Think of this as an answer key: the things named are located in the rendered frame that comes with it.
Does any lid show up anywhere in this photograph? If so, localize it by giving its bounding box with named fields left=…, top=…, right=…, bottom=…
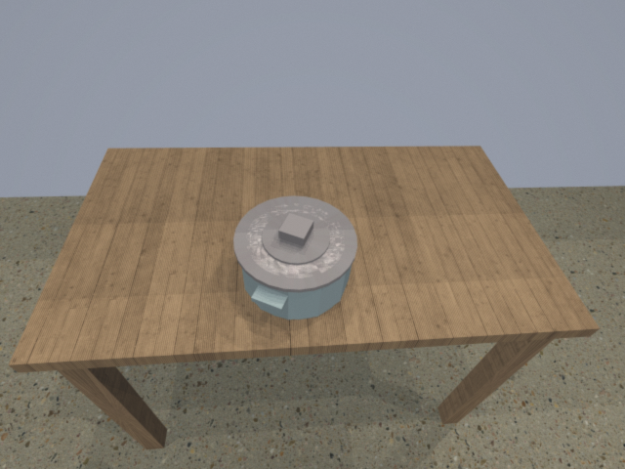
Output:
left=233, top=195, right=357, bottom=293

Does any table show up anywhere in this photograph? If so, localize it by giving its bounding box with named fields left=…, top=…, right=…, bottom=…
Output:
left=8, top=146, right=600, bottom=449

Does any knob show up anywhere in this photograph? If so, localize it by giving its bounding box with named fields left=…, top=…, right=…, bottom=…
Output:
left=278, top=213, right=313, bottom=246

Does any pot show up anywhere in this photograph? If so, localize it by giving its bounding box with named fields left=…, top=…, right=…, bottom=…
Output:
left=242, top=266, right=352, bottom=320

